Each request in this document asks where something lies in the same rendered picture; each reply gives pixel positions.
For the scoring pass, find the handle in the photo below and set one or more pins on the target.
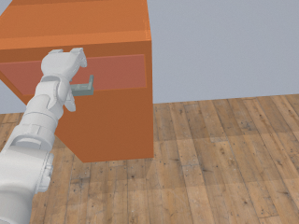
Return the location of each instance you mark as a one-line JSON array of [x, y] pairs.
[[83, 89]]

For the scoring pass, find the left robot upper arm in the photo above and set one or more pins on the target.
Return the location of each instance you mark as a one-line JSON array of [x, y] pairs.
[[24, 171]]

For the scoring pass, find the cabinet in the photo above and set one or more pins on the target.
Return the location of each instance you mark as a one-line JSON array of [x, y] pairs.
[[112, 124]]

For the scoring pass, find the left robot hand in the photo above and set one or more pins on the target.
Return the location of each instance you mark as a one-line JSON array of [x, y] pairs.
[[65, 64]]

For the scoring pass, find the drawer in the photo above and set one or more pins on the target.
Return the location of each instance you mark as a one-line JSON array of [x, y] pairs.
[[109, 73]]

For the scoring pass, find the robot left forearm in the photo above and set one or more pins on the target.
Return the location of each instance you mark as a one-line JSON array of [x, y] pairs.
[[42, 114]]

